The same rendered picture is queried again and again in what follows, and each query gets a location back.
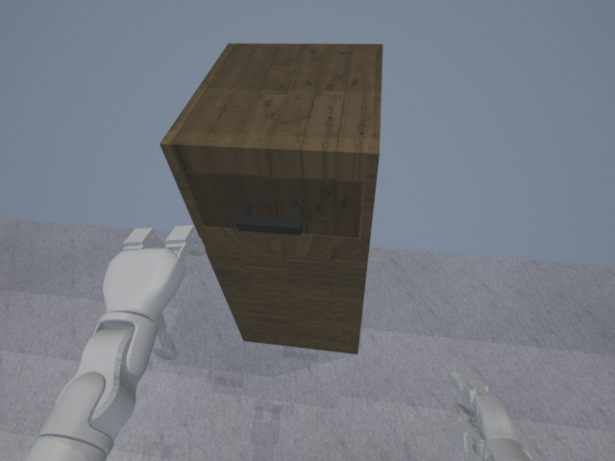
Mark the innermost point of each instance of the robot right hand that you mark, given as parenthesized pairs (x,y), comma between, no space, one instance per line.
(469,430)

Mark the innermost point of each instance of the handle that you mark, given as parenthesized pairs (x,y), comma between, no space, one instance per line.
(270,225)

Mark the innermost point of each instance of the robot left forearm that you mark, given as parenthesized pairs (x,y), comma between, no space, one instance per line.
(98,401)

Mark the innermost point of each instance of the drawer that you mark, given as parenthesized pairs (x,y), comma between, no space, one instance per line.
(331,207)

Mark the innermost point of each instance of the cabinet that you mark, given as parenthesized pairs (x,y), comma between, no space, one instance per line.
(290,110)

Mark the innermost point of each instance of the robot right forearm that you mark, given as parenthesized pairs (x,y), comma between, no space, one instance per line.
(505,449)

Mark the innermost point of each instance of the robot left hand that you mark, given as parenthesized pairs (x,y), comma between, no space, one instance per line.
(146,275)

